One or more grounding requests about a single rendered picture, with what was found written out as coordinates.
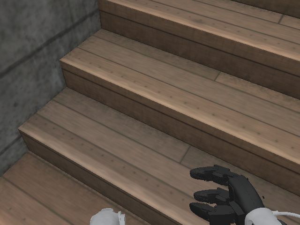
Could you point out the left robot thigh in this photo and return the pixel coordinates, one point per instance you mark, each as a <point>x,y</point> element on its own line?
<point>108,217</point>

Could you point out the left robot shin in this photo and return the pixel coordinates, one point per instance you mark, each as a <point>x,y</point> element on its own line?
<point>105,209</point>

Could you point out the robot right hand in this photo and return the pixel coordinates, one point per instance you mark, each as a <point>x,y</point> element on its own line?
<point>231,206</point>

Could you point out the right robot forearm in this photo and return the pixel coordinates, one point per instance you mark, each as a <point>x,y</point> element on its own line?
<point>262,216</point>

